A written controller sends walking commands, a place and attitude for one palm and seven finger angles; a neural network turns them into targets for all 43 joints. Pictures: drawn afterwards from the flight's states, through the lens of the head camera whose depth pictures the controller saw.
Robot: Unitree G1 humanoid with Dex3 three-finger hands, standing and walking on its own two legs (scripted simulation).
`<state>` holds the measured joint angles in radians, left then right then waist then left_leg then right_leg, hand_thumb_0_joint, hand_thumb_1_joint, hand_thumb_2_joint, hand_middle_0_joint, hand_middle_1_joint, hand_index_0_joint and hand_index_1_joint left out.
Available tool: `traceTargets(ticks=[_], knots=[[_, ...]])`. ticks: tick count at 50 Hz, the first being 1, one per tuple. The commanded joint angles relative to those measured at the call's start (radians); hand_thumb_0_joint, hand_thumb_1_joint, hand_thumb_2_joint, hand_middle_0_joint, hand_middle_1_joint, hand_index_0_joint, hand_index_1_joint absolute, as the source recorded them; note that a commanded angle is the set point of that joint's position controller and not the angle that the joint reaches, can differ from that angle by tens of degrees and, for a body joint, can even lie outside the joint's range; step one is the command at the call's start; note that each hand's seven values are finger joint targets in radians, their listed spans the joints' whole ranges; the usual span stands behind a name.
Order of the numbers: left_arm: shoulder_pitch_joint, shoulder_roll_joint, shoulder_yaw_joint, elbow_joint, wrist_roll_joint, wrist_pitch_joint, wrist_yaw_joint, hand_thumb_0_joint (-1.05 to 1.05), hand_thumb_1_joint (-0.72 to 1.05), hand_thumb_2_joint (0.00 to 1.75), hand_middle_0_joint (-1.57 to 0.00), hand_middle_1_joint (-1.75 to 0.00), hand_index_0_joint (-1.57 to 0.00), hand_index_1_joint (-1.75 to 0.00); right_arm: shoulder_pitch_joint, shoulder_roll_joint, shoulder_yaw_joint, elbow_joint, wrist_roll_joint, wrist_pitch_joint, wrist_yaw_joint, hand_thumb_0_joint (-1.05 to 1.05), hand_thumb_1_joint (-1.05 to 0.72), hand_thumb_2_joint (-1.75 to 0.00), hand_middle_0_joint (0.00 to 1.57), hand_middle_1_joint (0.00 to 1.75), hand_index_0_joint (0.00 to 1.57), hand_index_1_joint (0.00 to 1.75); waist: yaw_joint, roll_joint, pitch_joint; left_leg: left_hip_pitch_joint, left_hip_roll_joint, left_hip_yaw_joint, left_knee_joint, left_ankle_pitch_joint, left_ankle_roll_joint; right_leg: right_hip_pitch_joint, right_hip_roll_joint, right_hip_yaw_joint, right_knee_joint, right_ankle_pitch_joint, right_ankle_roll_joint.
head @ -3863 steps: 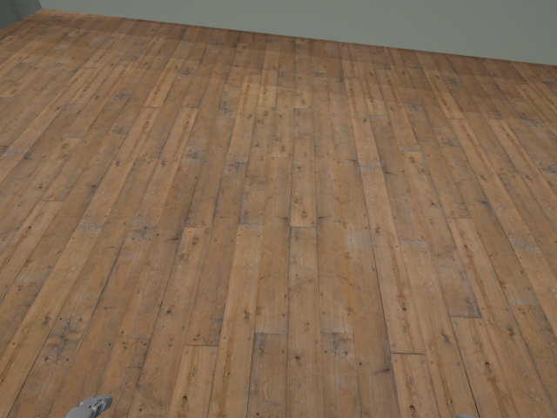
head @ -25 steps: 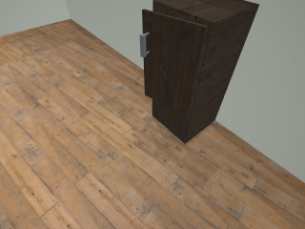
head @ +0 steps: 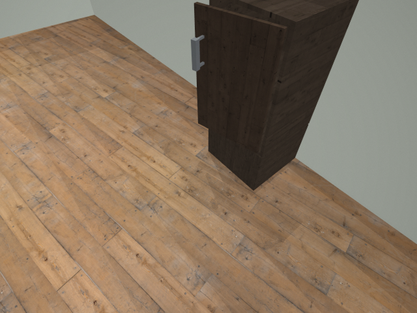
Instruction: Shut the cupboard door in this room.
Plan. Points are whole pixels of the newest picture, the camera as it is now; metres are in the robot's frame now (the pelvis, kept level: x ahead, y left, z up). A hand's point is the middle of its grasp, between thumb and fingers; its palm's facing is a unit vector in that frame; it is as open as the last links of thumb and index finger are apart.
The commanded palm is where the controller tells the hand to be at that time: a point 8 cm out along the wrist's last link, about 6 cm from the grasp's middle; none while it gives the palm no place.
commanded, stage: look to check the result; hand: left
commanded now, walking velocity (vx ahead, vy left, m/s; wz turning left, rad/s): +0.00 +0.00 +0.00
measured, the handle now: (198, 53) +1.05 +0.09 -0.02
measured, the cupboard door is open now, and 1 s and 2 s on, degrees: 13 13 13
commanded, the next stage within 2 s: walk to a spot facing it in 0.26 s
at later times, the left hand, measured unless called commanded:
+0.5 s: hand out of the picture +0.03 +0.19 -0.17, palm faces +0.03 -0.97 -0.24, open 7.3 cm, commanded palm none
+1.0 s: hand out of the picture +0.04 +0.23 -0.17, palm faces +0.31 -0.92 -0.25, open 7.4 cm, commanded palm none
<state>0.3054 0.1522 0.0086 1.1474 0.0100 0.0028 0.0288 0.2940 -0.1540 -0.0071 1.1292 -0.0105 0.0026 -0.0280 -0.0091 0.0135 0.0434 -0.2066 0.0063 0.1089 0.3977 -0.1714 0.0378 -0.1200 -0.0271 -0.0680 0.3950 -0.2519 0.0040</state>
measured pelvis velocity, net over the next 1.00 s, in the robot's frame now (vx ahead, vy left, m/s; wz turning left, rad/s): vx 0.00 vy -0.01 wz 0.34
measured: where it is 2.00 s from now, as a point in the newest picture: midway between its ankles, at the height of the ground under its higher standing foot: outside the picture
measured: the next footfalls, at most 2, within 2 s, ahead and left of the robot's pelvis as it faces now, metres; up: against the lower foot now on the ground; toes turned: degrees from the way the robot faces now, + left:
right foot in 1.12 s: +0.08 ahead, -0.16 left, +0.00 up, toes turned +27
left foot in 1.46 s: +0.02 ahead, +0.16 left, +0.00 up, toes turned +46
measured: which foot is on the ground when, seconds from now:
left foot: down 0.00-1.00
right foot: down 0.00-0.72, up 0.74-1.00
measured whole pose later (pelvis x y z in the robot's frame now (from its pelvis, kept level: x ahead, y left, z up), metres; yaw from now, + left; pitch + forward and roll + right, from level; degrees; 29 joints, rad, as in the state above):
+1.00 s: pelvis +0.00 -0.01 +0.00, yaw +20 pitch +3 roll -2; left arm 0.10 0.23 0.07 0.88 0.02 0.05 0.02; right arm 0.23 -0.22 -0.05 0.95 -0.03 0.03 -0.01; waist -0.04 0.03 0.10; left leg -0.37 -0.05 -0.08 0.48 -0.16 0.05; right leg -0.43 -0.03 0.02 0.91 -0.43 0.05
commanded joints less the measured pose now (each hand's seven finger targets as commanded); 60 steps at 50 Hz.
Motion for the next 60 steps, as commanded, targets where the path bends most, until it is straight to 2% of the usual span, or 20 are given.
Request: traceTargets(ticks=[1,19,22,28,31,33,34,35,36,37,38,40,43,50,53,54,55,56,57,60], knots=[[0.044,0.118,0.02,-0.021,0.003,-0.016,0.006,0.0,0.9,0.9,-0.2,-0.3,-0.2,-0.3,0.041,-0.117,-0.016,-0.026,0.0,-0.011,-0.011,0.0,-0.9,-0.9,0.2,0.3,0.2,0.3,0.0,-0.018,0.028,0.047,0.113,-0.137,-0.09,0.05,-0.003,-0.084,-0.08,0.087,-0.094,0.056,-0.038],[-0.036,0.184,0.024,-0.035,0.004,-0.023,-0.001,0.0,0.9,0.9,-0.2,-0.3,-0.2,-0.3,-0.042,-0.18,-0.019,-0.033,-0.002,-0.012,-0.005,0.0,-0.9,-0.9,0.2,0.3,0.2,0.3,0.0,-0.006,0.02,0.067,0.117,-0.139,-0.1,0.081,-0.012,-0.05,-0.09,0.095,-0.13,0.087,-0.038],[-0.009,0.147,0.026,-0.042,0.002,-0.008,0.006,0.0,0.9,0.9,-0.2,-0.3,-0.2,-0.3,-0.018,-0.129,-0.01,-0.043,-0.001,-0.001,0.0,0.0,-0.9,-0.9,0.2,0.3,0.2,0.3,0.005,-0.022,0.007,0.024,0.107,-0.143,-0.049,0.152,-0.018,-0.028,-0.106,0.056,-0.069,0.125,-0.027],[-0.022,0.212,0.072,-0.12,0.009,0.013,0.011,0.0,0.9,0.9,-0.2,-0.3,-0.2,-0.3,-0.039,-0.138,-0.038,-0.11,-0.005,0.026,0.008,0.0,-0.9,-0.9,0.2,0.3,0.2,0.3,0.013,-0.099,-0.016,-0.127,0.049,-0.111,0.18,0.114,-0.034,-0.01,-0.227,0.06,-0.016,0.157,-0.102],[-0.068,0.224,0.085,-0.175,0.019,0.013,0.014,0.0,0.9,0.9,-0.2,-0.3,-0.2,-0.3,-0.054,-0.125,-0.056,-0.159,-0.011,0.043,0.014,0.0,-0.9,-0.9,0.2,0.3,0.2,0.3,0.005,-0.176,0.016,-0.197,0.042,-0.066,0.437,-0.235,-0.056,-0.066,-0.351,0.076,-0.032,0.259,-0.187],[-0.103,0.236,0.091,-0.202,0.025,0.012,0.015,0.0,0.9,0.9,-0.2,-0.3,-0.2,-0.3,-0.049,-0.119,-0.061,-0.186,-0.005,0.041,0.024,0.0,-0.9,-0.9,0.2,0.3,0.2,0.3,-0.01,-0.15,0.034,-0.181,0.075,-0.07,0.366,-0.267,-0.058,-0.08,-0.368,0.016,0.053,0.362,-0.171],[-0.108,0.238,0.093,-0.212,0.02,0.013,0.011,0.0,0.9,0.9,-0.2,-0.3,-0.2,-0.3,-0.017,-0.127,-0.06,-0.187,-0.005,0.037,0.027,0.0,-0.9,-0.9,0.2,0.3,0.2,0.3,-0.026,-0.088,0.013,-0.113,0.078,-0.069,0.254,-0.112,-0.053,-0.098,-0.331,-0.04,0.142,0.354,-0.124],[-0.09,0.219,0.092,-0.226,0.012,0.02,0.006,0.0,0.9,0.9,-0.2,-0.3,-0.2,-0.3,0.032,-0.166,-0.065,-0.186,-0.01,0.03,0.028,0.0,-0.9,-0.9,0.2,0.3,0.2,0.3,-0.038,0.09,-0.022,-0.018,0.136,-0.204,0.114,0.228,-0.004,-0.184,-0.232,-0.106,0.295,0.212,-0.039],[-0.064,0.163,0.082,-0.254,0.001,0.025,0.006,0.0,0.9,0.9,-0.2,-0.3,-0.2,-0.3,0.077,-0.247,-0.079,-0.188,-0.023,0.023,0.019,0.0,-0.9,-0.9,0.2,0.3,0.2,0.3,-0.044,0.318,-0.038,0.042,0.312,-0.498,0.003,0.534,0.11,-0.3,-0.08,-0.129,0.482,-0.221,0.042],[-0.135,0.176,0.072,-0.284,0.009,0.034,0.013,0.0,0.9,0.9,-0.2,-0.3,-0.2,-0.3,0.13,-0.274,-0.085,-0.169,-0.026,0.024,0.007,0.0,-0.9,-0.9,0.2,0.3,0.2,0.3,-0.08,0.281,-0.049,0.056,0.363,-0.626,-0.075,0.458,0.17,-0.358,-0.031,-0.005,0.669,-0.426,0.034],[-0.174,0.171,0.08,-0.291,0.012,0.042,0.012,0.0,0.9,0.9,-0.2,-0.3,-0.2,-0.3,0.138,-0.282,-0.09,-0.166,-0.028,0.023,-0.001,0.0,-0.9,-0.9,0.2,0.3,0.2,0.3,-0.079,0.189,-0.076,0.047,0.355,-0.644,-0.096,0.287,0.152,-0.407,-0.035,0.078,0.766,-0.359,0.025],[-0.169,0.167,0.086,-0.291,0.014,0.032,0.001,0.0,0.9,0.9,-0.2,-0.3,-0.2,-0.3,0.047,-0.253,-0.083,-0.201,-0.025,0.015,-0.008,0.0,-0.9,-0.9,0.2,0.3,0.2,0.3,-0.038,0.093,-0.073,0.01,0.287,-0.554,-0.094,0.117,0.133,-0.439,-0.051,0.115,0.787,-0.203,0.037],[-0.157,0.157,0.084,-0.294,0.013,0.026,-0.009,0.0,0.9,0.9,-0.2,-0.3,-0.2,-0.3,0.002,-0.244,-0.082,-0.218,-0.022,0.008,-0.008,0.0,-0.9,-0.9,0.2,0.3,0.2,0.3,-0.021,0.07,-0.102,0.027,0.228,-0.473,-0.084,0.157,0.124,-0.408,-0.036,0.103,0.695,-0.147,0.052],[-0.15,0.154,0.078,-0.332,0.01,0.031,-0.006,0.0,0.9,0.9,-0.2,-0.3,-0.2,-0.3,-0.032,-0.271,-0.107,-0.245,-0.026,0.031,0.006,0.0,-0.9,-0.9,0.2,0.3,0.2,0.3,-0.024,0.154,-0.119,-0.016,0.172,-0.519,-0.076,0.088,0.116,-0.265,0.03,0.078,0.392,-0.177,0.048],[-0.023,0.183,0.089,-0.304,0.006,0.028,-0.006,0.0,0.9,0.9,-0.2,-0.3,-0.2,-0.3,-0.1,-0.259,-0.115,-0.281,-0.019,0.043,0.013,0.0,-0.9,-0.9,0.2,0.3,0.2,0.3,0.034,0.154,-0.135,-0.186,0.093,-0.491,-0.062,-0.142,0.057,0.004,0.058,0.045,0.128,-0.092,0.031],[0.039,0.228,0.103,-0.294,0.015,0.023,-0.005,0.0,0.9,0.9,-0.2,-0.3,-0.2,-0.3,-0.125,-0.227,-0.113,-0.294,-0.014,0.049,0.017,0.0,-0.9,-0.9,0.2,0.3,0.2,0.3,0.067,0.051,-0.12,-0.332,0.008,-0.422,0.028,-0.334,0.006,0.132,-0.013,0.111,-0.033,-0.174,-0.002],[0.061,0.324,0.125,-0.309,0.037,0.018,0.001,0.0,0.9,0.9,-0.2,-0.3,-0.2,-0.3,-0.121,-0.157,-0.104,-0.318,-0.005,0.049,0.022,0.0,-0.9,-0.9,0.2,0.3,0.2,0.3,0.081,-0.243,-0.089,-0.555,-0.128,-0.242,0.365,-0.441,-0.069,0.182,-0.291,0.484,-0.235,-0.499,-0.106],[-0.048,0.342,0.111,-0.341,0.025,0.025,0.003,0.0,0.9,0.9,-0.2,-0.3,-0.2,-0.3,-0.132,-0.174,-0.107,-0.333,-0.021,0.045,0.028,0.0,-0.9,-0.9,0.2,0.3,0.2,0.3,0.048,-0.269,0.008,-0.565,-0.107,-0.185,0.665,-0.381,-0.08,-0.025,-0.457,0.575,-0.3,-0.499,-0.158],[-0.139,0.325,0.114,-0.373,0.015,0.016,0.006,0.0,0.9,0.9,-0.2,-0.3,-0.2,-0.3,-0.083,-0.184,-0.109,-0.339,-0.027,0.053,0.034,0.0,-0.9,-0.9,0.2,0.3,0.2,0.3,-0.016,-0.177,-0.013,-0.504,-0.048,-0.193,0.802,-0.329,-0.077,-0.103,-0.45,0.534,-0.277,-0.47,-0.178],[-0.163,0.227,0.089,-0.353,0.017,-0.025,-0.003,0.0,0.9,0.9,-0.2,-0.3,-0.2,-0.3,-0.113,-0.181,-0.096,-0.327,-0.024,0.042,0.064,0.0,-0.9,-0.9,0.2,0.3,0.2,0.3,-0.03,-0.213,0.034,-0.487,0.036,-0.136,0.792,-0.182,-0.091,-0.056,-0.281,0.198,-0.191,-0.161,-0.121]])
